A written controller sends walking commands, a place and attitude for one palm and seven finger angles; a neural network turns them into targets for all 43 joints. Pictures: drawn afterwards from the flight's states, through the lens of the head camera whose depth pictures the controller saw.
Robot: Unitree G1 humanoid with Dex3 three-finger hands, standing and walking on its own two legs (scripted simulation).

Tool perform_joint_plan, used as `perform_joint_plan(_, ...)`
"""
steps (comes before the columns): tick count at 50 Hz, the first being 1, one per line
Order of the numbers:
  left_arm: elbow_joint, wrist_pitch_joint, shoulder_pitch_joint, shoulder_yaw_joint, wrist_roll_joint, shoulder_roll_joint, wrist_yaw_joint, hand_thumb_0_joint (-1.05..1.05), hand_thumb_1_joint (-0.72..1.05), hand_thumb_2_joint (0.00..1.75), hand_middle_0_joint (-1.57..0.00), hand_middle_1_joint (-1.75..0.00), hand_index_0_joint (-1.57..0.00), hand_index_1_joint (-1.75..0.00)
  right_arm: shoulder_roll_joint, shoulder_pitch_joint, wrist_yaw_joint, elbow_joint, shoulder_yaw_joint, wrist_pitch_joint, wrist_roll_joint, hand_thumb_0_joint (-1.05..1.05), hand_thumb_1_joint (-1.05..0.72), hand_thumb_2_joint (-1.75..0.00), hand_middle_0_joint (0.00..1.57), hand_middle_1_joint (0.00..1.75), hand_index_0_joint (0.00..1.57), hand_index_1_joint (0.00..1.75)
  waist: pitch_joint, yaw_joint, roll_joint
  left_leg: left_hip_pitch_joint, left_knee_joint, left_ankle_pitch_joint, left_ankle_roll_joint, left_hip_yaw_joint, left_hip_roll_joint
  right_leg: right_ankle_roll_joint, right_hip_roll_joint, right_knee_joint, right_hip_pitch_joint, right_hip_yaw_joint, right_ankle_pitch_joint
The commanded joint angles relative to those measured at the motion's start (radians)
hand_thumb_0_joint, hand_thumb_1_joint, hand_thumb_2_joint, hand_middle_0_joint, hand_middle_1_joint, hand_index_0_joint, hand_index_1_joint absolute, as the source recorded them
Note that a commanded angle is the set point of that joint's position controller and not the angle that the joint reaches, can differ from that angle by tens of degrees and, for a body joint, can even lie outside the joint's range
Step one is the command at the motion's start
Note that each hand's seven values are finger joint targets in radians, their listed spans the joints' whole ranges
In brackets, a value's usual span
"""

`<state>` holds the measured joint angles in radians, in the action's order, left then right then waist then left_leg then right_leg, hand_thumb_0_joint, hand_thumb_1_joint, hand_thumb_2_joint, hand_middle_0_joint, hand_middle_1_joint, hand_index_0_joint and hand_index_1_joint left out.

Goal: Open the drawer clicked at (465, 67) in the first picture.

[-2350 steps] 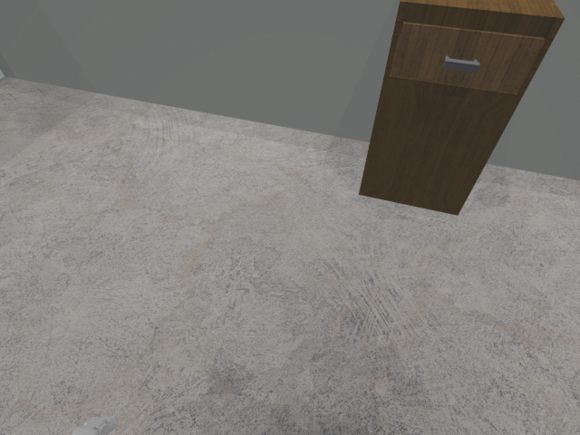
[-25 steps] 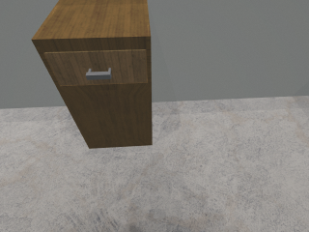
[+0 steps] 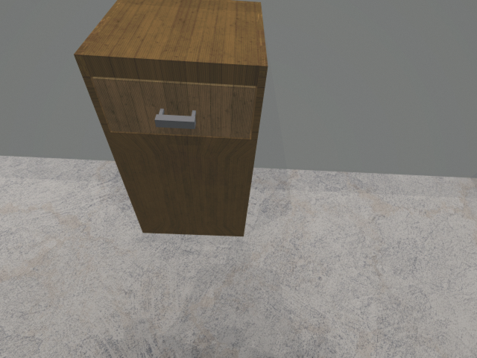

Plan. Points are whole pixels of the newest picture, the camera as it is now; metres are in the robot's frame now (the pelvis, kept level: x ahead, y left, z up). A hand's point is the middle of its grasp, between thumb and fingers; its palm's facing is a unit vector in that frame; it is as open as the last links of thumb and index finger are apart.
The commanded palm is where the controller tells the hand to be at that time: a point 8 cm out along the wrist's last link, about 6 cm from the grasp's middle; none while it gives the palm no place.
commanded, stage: take the last steps up to it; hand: left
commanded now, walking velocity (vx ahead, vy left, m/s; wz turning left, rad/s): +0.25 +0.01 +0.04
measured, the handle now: (176, 117) +0.72 +0.21 -0.04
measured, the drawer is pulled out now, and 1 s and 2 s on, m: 0.00 0.00 0.00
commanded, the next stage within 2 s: come to a stop and stand still in 0.30 s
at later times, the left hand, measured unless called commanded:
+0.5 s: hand (158, 344) +0.18 +0.16 -0.19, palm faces +0.11 -0.98 -0.16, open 7.2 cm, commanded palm none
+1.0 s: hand (152, 301) +0.25 +0.19 -0.17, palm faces +0.06 -0.95 -0.29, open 7.3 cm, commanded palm none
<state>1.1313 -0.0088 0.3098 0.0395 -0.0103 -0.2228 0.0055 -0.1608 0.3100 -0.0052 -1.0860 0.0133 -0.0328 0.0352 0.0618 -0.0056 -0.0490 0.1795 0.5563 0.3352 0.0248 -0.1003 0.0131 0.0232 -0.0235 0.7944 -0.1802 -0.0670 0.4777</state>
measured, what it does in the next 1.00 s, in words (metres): walks ahead: right foot, then left foot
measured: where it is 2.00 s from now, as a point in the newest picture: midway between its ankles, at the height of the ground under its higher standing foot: outside the picture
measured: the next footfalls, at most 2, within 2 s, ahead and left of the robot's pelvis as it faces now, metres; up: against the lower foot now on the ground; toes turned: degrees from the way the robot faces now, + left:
right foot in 0.28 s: +0.21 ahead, -0.14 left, +0.00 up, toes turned -2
left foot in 0.48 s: +0.23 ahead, +0.10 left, +0.00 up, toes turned +1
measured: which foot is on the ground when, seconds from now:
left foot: down 0.00-0.28, up 0.30-0.46, down 0.48-1.00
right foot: up 0.00-0.26, down 0.28-1.00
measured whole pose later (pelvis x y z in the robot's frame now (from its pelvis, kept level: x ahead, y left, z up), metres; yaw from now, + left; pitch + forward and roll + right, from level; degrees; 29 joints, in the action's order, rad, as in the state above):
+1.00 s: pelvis +0.21 -0.03 +0.00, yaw +2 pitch +1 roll +0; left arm 0.97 -0.02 0.17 0.06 -0.01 -0.24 -0.03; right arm -0.24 0.08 -0.02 -0.96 0.05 0.04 0.02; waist 0.16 0.01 0.00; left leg 0.27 0.54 0.18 -0.01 -0.05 0.03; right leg 0.00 -0.04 0.57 -0.20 -0.08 0.37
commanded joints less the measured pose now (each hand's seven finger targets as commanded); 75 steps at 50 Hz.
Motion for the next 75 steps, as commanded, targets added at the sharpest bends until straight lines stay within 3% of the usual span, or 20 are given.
perform_joint_plan(1, -0.152, 0.043, -0.164, 0.017, -0.008, -0.055, -0.002, 0.00, 0.90, 0.90, -0.20, -0.30, -0.20, -0.30, -0.167, 0.213, -0.032, -0.026, 0.044, -0.016, -0.005, 0.00, -0.90, -0.90, 0.20, 0.30, 0.20, 0.30, 0.097, -0.048, 0.114, -0.143, -0.338, -0.287, 0.195, 0.408, 0.353, -0.010, -0.097, 0.294, -0.460, 0.077, -0.037)
perform_joint_plan(11, -0.120, 0.038, -0.035, 0.036, -0.014, -0.011, 0.009, 0.00, 0.90, 0.90, -0.20, -0.30, -0.20, -0.30, -0.096, 0.185, -0.035, -0.053, 0.042, -0.012, -0.011, 0.00, -0.90, -0.90, 0.20, 0.30, 0.20, 0.30, 0.030, 0.027, 0.148, 0.097, -0.158, -0.201, 0.069, 0.137, 0.180, -0.006, -0.005, -0.216, 0.028, -0.078, -0.263)
perform_joint_plan(13, -0.052, 0.057, 0.197, 0.070, -0.017, -0.132, -0.005, 0.00, 0.90, 0.90, -0.20, -0.30, -0.20, -0.30, -0.029, 0.174, -0.023, -0.015, 0.033, -0.016, -0.029, 0.00, -0.90, -0.90, 0.20, 0.30, 0.20, 0.30, -0.078, 0.114, -0.149, 0.363, 0.258, 0.013, -0.008, -0.014, 0.015, 0.110, -0.266, -0.380, 0.363, 0.300, -0.251)
perform_joint_plan(15, -0.055, 0.048, 0.206, 0.071, -0.007, -0.164, -0.027, 0.00, 0.90, 0.90, -0.20, -0.30, -0.20, -0.30, -0.021, 0.087, -0.017, 0.039, 0.041, -0.004, -0.028, 0.00, -0.90, -0.90, 0.20, 0.30, 0.20, 0.30, -0.059, 0.111, -0.115, 0.438, 0.632, 0.316, -0.009, 0.078, 0.051, 0.245, -0.434, -0.560, 0.235, 0.523, -0.119)
perform_joint_plan(21, -0.139, 0.046, -0.104, 0.055, -0.015, -0.060, -0.033, 0.00, 0.90, 0.90, -0.20, -0.30, -0.20, -0.30, 0.056, 0.213, -0.003, -0.022, 0.022, 0.012, -0.012, 0.00, -0.90, -0.90, 0.20, 0.30, 0.20, 0.30, -0.017, -0.078, 0.029, -0.042, 0.043, -0.067, -0.043, 0.001, 0.060, 0.108, -0.208, -0.439, -0.272, 0.106, -0.162)
perform_joint_plan(23, -0.153, 0.025, -0.084, 0.022, 0.007, 0.031, -0.030, 0.00, 0.90, 0.90, -0.20, -0.30, -0.20, -0.30, -0.068, 0.225, -0.019, -0.022, 0.030, -0.009, -0.005, 0.00, -0.90, -0.90, 0.20, 0.30, 0.20, 0.30, 0.014, -0.047, 0.387, -0.022, -0.259, -0.296, 0.016, 0.294, 0.252, -0.022, -0.039, -0.203, -0.287, -0.010, -0.116)
perform_joint_plan(25, -0.147, 0.028, -0.086, 0.031, -0.004, -0.044, -0.029, 0.00, 0.90, 0.90, -0.20, -0.30, -0.20, -0.30, -0.165, 0.048, -0.037, 0.047, 0.046, -0.003, -0.008, 0.00, -0.90, -0.90, 0.20, 0.30, 0.20, 0.30, 0.037, 0.009, 0.193, 0.114, -0.223, -0.556, 0.098, 0.272, 0.288, -0.030, -0.027, -0.195, -0.095, 0.007, -0.112)
perform_joint_plan(30, -0.130, 0.021, -0.031, 0.037, -0.004, -0.080, -0.045, 0.00, 0.90, 0.90, -0.20, -0.30, -0.20, -0.30, -0.157, 0.023, -0.049, 0.078, 0.067, 0.029, -0.031, 0.00, -0.90, -0.90, 0.20, 0.30, 0.20, 0.30, -0.141, -0.017, 0.121, -0.199, -0.019, -1.128, -0.006, 0.062, 0.175, -0.024, -0.072, -0.184, -0.060, -0.013, -0.698)
perform_joint_plan(35, -0.187, 0.003, -0.056, 0.048, -0.014, -0.096, -0.033, 0.00, 0.90, 0.90, -0.20, -0.30, -0.20, -0.30, -0.205, -0.069, -0.038, 0.130, 0.089, 0.056, -0.017, 0.00, -0.90, -0.90, 0.20, 0.30, 0.20, 0.30, -0.088, -0.007, 0.116, -0.149, -0.029, -0.875, 0.023, 0.071, 0.199, -0.018, -0.056, -0.217, -0.096, 0.018, -0.504)
perform_joint_plan(40, -0.172, 0.004, 0.028, 0.068, -0.024, -0.201, -0.046, 0.00, 0.90, 0.90, -0.20, -0.30, -0.20, -0.30, -0.115, -0.191, -0.025, 0.201, 0.069, 0.076, -0.028, 0.00, -0.90, -0.90, 0.20, 0.30, 0.20, 0.30, -0.118, 0.075, -0.153, 0.244, 0.416, 0.283, -0.047, 0.086, -0.018, 0.194, -0.367, -0.361, 0.194, 0.274, -1.347)
perform_joint_plan(47, -0.191, 0.005, -0.089, 0.062, -0.008, -0.191, -0.056, 0.00, 0.90, 0.90, -0.20, -0.30, -0.20, -0.30, -0.133, -0.143, -0.011, 0.153, 0.051, 0.064, -0.021, 0.00, -0.90, -0.90, 0.20, 0.30, 0.20, 0.30, -0.120, 0.002, -0.090, 0.086, -0.081, -0.113, -0.059, 0.045, -0.003, 0.091, -0.225, -0.256, 0.208, 0.134, -1.115)
perform_joint_plan(50, -0.211, 0.001, -0.071, 0.022, 0.001, -0.088, -0.056, 0.00, 0.90, 0.90, -0.20, -0.30, -0.20, -0.30, -0.250, -0.031, -0.011, 0.133, 0.068, 0.049, -0.012, 0.00, -0.90, -0.90, 0.20, 0.30, 0.20, 0.30, -0.184, -0.027, 0.243, -0.197, -0.149, -1.045, 0.155, 0.311, 0.345, -0.046, -0.026, 0.017, -0.099, 0.032, 0.021)
perform_joint_plan(52, -0.172, 0.026, 0.009, 0.007, 0.020, -0.107, -0.073, 0.00, 0.90, 0.90, -0.20, -0.30, -0.20, -0.30, -0.294, -0.172, -0.027, 0.200, 0.093, 0.017, -0.032, 0.00, -0.90, -0.90, 0.20, 0.30, 0.20, 0.30, -0.300, 0.039, 0.334, -0.260, 0.118, -1.107, 0.121, 0.222, 0.304, -0.008, -0.074, -0.114, -0.220, 0.178, 0.006)
perform_joint_plan(55, -0.210, 0.055, -0.015, 0.017, -0.007, -0.193, -0.060, 0.00, 0.90, 0.90, -0.20, -0.30, -0.20, -0.30, -0.101, -0.122, 0.002, 0.286, 0.038, 0.036, -0.028, 0.00, -0.90, -0.90, 0.20, 0.30, 0.20, 0.30, -0.164, 0.002, -0.030, 0.180, 0.161, 0.049, -0.028, 0.043, 0.023, 0.121, -0.268, -0.281, 0.042, 0.327, -0.933)
perform_joint_plan(57, -0.215, 0.050, -0.031, 0.012, -0.016, -0.181, -0.066, 0.00, 0.90, 0.90, -0.20, -0.30, -0.20, -0.30, -0.098, -0.075, -0.001, 0.259, 0.038, 0.034, -0.030, 0.00, -0.90, -0.90, 0.20, 0.30, 0.20, 0.30, -0.140, -0.014, -0.094, 0.179, 0.073, 0.034, -0.007, 0.031, -0.002, 0.098, -0.186, -0.178, 0.095, 0.231, -1.098)
perform_joint_plan(58, -0.223, 0.042, -0.040, 0.010, -0.007, -0.166, -0.067, 0.00, 0.90, 0.90, -0.20, -0.30, -0.20, -0.30, -0.113, -0.032, -0.006, 0.243, 0.038, 0.031, -0.031, 0.00, -0.90, -0.90, 0.20, 0.30, 0.20, 0.30, -0.154, -0.026, -0.129, 0.097, 0.024, -0.196, 0.006, 0.048, 0.023, 0.061, -0.144, -0.159, 0.057, 0.173, -1.010)
perform_joint_plan(60, -0.238, 0.018, -0.059, 0.003, -0.003, -0.121, -0.065, 0.00, 0.90, 0.90, -0.20, -0.30, -0.20, -0.30, -0.169, -0.003, -0.011, 0.213, 0.042, 0.018, -0.020, 0.00, -0.90, -0.90, 0.20, 0.30, 0.20, 0.30, -0.131, -0.017, 0.179, -0.053, -0.005, -0.694, 0.050, 0.143, 0.143, -0.004, -0.042, -0.097, -0.087, 0.074, -0.513)
perform_joint_plan(62, -0.225, 0.003, -0.054, -0.010, 0.005, -0.077, -0.063, 0.00, 0.90, 0.90, -0.20, -0.30, -0.20, -0.30, -0.189, -0.016, -0.022, 0.205, 0.038, 0.021, -0.018, 0.00, -0.90, -0.90, 0.20, 0.30, 0.20, 0.30, -0.050, 0.003, 0.248, 0.012, -0.100, -0.741, 0.113, 0.218, 0.223, -0.017, 0.015, -0.074, -0.118, 0.036, -0.038)
perform_joint_plan(68, -0.190, 0.012, -0.055, -0.017, -0.004, -0.094, -0.040, 0.00, 0.90, 0.90, -0.20, -0.30, -0.20, -0.30, -0.118, -0.047, -0.017, 0.193, 0.023, 0.026, -0.019, 0.00, -0.90, -0.90, 0.20, 0.30, 0.20, 0.30, -0.030, 0.003, -0.048, 0.067, -0.085, -0.094, 0.017, 0.094, 0.070, 0.017, -0.081, -0.352, -0.102, 0.158, -0.227)
perform_joint_plan(75, -0.161, 0.014, -0.042, -0.022, -0.003, -0.072, -0.035, 0.00, 0.90, 0.90, -0.20, -0.30, -0.20, -0.30, -0.115, 0.001, -0.016, 0.124, 0.008, 0.010, -0.017, 0.00, -0.90, -0.90, 0.20, 0.30, 0.20, 0.30, -0.025, 0.007, 0.039, 0.049, -0.175, -0.105, 0.021, 0.118, 0.092, 0.009, -0.055, -0.366, -0.079, 0.122, -0.212)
